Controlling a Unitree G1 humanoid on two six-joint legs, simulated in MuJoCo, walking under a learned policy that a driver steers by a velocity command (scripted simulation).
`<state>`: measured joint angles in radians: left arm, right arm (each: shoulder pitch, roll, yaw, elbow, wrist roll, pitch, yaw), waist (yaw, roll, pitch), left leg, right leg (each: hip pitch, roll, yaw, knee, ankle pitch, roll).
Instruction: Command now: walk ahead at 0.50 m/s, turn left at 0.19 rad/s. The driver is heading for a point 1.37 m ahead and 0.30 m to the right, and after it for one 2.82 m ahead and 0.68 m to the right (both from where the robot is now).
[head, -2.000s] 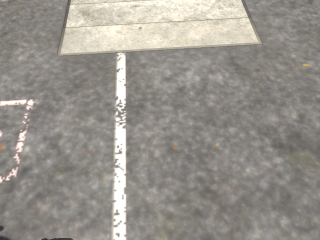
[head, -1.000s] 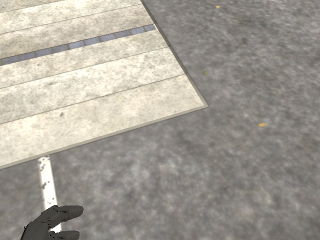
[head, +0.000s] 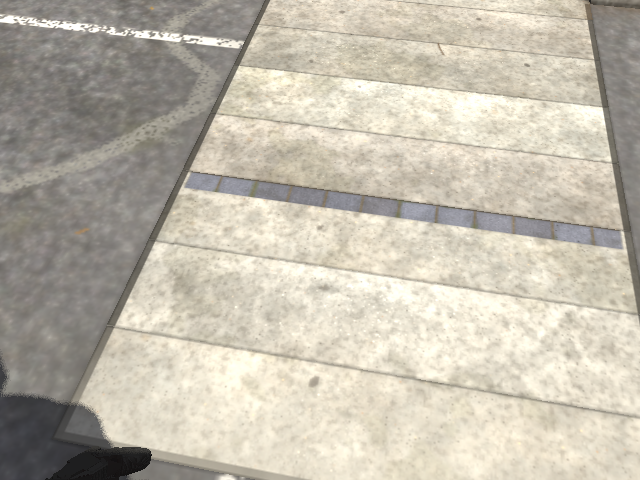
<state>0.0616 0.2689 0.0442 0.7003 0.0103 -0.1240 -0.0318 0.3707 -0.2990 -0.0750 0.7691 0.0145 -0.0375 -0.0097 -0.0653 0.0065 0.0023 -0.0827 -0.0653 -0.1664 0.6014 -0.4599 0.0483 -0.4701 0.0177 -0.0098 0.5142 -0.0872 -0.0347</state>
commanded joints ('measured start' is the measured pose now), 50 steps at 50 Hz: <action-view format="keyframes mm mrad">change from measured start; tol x32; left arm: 1 373 232 80 35 -12 -1 -3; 50 248 179 90 -33 -32 105 -14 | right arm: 1 109 -49 10 -78 12 -32 0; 20 -420 -26 17 -203 4 -60 46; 26 62 -257 -63 -93 -31 -59 25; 50 -117 -194 -56 26 21 -11 -9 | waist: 1 143 -301 -341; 20 155 -73 64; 26 -16 285 -398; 50 186 53 -97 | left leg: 1 -607 -23 0 641 -117 -20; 21 -498 108 135 -100 440 -30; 24 -101 82 162 -153 425 28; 26 522 498 -427 -171 295 238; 33 -58 341 1 -439 380 152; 43 26 335 302 -472 507 113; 50 78 310 411 71 1054 16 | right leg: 1 824 -409 782 -207 -306 -287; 7 331 -235 324 -330 -79 -190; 24 402 -189 141 -10 399 -91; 26 -163 19 48 617 -449 11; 28 -317 -59 135 769 -412 12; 46 -198 -117 -13 141 21 -17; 50 259 39 -111 59 -60 -118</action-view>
